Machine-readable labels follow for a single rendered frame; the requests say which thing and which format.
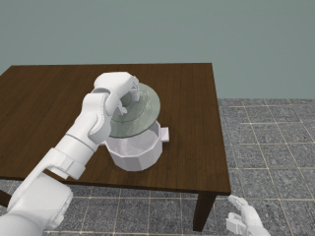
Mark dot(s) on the table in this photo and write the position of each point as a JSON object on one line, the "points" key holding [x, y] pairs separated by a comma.
{"points": [[40, 103]]}

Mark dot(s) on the left robot upper arm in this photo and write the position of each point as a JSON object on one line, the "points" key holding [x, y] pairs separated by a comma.
{"points": [[42, 206]]}

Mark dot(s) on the left robot forearm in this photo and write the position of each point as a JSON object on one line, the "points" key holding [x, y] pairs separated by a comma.
{"points": [[91, 128]]}

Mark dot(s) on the lid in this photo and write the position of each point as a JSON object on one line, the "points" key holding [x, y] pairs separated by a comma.
{"points": [[140, 116]]}

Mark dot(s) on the robot right hand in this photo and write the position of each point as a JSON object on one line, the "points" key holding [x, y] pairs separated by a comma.
{"points": [[249, 217]]}

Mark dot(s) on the knob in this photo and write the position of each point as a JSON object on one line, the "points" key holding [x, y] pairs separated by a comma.
{"points": [[126, 99]]}

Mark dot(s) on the robot left hand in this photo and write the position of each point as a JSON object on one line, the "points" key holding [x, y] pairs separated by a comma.
{"points": [[121, 82]]}

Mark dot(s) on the right robot forearm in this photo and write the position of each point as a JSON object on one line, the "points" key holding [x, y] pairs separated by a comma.
{"points": [[257, 230]]}

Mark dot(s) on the pot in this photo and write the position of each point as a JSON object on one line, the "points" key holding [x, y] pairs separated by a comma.
{"points": [[139, 152]]}

